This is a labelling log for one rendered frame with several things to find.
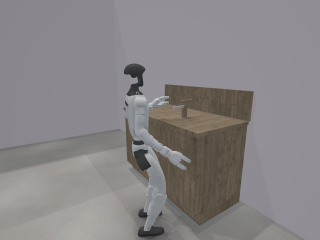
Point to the left robot forearm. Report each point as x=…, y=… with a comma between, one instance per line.
x=151, y=106

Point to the tap lever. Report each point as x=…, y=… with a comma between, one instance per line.
x=177, y=107

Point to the robot right hand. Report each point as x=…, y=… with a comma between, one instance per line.
x=175, y=158

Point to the right robot forearm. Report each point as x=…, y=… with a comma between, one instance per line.
x=153, y=143

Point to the robot torso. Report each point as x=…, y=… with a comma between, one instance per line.
x=137, y=144

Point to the right robot upper arm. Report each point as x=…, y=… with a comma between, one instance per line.
x=139, y=105

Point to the robot left shin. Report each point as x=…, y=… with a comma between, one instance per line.
x=148, y=196

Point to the counter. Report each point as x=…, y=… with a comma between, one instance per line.
x=211, y=131

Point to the robot left hand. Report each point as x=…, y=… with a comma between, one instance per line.
x=157, y=104

